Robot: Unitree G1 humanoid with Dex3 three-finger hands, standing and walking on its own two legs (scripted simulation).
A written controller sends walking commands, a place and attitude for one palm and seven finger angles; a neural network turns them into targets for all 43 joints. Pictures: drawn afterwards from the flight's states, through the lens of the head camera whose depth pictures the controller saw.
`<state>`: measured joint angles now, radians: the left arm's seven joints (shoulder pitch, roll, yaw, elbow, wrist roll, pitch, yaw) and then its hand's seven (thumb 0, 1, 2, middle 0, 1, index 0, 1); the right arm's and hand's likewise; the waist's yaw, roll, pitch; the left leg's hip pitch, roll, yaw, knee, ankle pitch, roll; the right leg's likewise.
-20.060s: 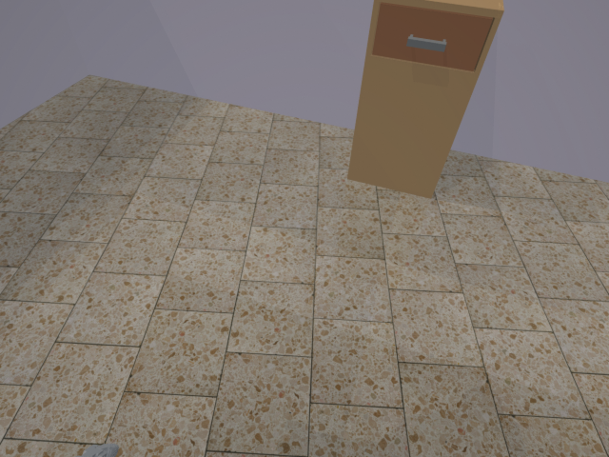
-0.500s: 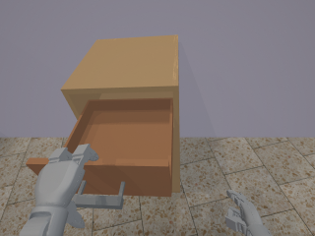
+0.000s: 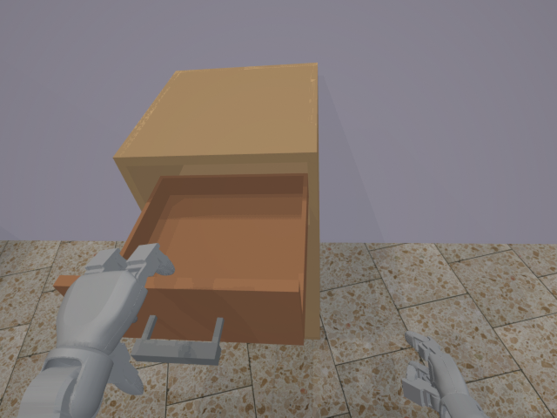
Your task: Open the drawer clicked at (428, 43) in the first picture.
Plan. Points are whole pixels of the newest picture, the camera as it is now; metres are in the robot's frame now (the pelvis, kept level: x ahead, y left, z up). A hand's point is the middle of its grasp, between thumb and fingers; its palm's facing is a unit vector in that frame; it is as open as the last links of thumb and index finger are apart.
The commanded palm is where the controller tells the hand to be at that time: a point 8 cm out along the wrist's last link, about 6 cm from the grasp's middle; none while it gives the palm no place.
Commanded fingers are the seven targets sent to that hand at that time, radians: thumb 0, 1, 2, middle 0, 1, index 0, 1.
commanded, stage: draw the hand back to the body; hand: left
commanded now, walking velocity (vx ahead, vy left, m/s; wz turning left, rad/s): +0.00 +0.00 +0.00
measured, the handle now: (180, 337) +0.24 +0.21 -0.04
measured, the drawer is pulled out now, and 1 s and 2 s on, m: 0.30 0.30 0.30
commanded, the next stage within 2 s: step back with the hand held close in 1.48 s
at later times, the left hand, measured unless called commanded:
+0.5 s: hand (99, 322) +0.18 +0.25 +0.11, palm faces +0.08 -0.11 -0.99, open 13.9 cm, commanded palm +0.15 +0.25 +0.17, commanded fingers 0.00 -0.43 0.33 -0.29 -1.15 -0.29 -1.15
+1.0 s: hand (108, 290) +0.20 +0.23 +0.16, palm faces +0.34 -0.85 -0.41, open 11.1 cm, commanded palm +0.15 +0.28 +0.18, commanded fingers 0.00 0.44 0.70 -0.23 -0.59 -0.23 -0.59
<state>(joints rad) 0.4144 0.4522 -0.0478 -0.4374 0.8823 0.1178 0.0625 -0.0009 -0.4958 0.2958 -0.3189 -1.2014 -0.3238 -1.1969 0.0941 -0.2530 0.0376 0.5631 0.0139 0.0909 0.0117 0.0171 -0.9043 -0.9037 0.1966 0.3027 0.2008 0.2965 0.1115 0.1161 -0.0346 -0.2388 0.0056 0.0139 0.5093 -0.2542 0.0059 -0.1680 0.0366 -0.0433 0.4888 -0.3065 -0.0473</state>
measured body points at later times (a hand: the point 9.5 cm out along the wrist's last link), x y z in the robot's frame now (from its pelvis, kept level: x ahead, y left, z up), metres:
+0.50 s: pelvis +0.01 +0.01 +0.00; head +0.00 -0.04 +0.45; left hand +0.17 +0.26 +0.17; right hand +0.24 -0.20 -0.09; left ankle +0.01 +0.12 -0.74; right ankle -0.03 -0.09 -0.74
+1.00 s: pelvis +0.02 +0.01 +0.01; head +0.01 -0.02 +0.45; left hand +0.18 +0.27 +0.18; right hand +0.21 -0.21 -0.08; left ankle +0.01 +0.12 -0.74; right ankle -0.03 -0.09 -0.74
